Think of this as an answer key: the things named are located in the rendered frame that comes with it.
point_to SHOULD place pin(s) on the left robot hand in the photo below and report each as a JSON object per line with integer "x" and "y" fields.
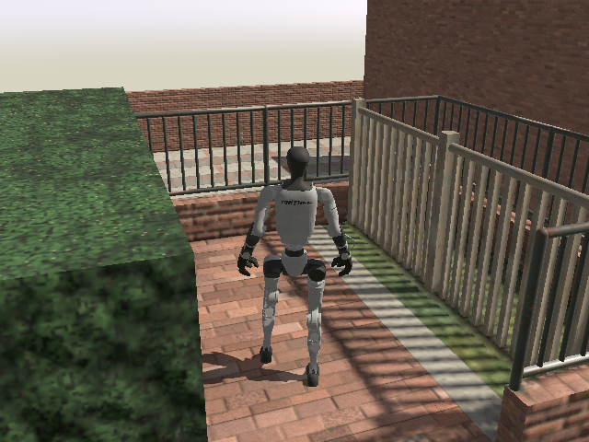
{"x": 241, "y": 263}

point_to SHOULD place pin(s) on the left robot foot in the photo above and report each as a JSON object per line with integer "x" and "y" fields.
{"x": 265, "y": 355}

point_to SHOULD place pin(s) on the left robot forearm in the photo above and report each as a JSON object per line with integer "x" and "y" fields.
{"x": 250, "y": 244}

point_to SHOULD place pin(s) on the right robot upper arm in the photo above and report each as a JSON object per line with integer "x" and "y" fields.
{"x": 325, "y": 196}

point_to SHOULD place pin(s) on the right robot hand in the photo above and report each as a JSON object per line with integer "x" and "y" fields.
{"x": 340, "y": 262}

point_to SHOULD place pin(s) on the left robot upper arm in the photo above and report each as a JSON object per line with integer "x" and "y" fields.
{"x": 262, "y": 209}

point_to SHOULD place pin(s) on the right robot forearm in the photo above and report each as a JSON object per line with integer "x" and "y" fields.
{"x": 342, "y": 245}

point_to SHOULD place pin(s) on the right robot thigh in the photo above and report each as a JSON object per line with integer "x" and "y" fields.
{"x": 316, "y": 273}

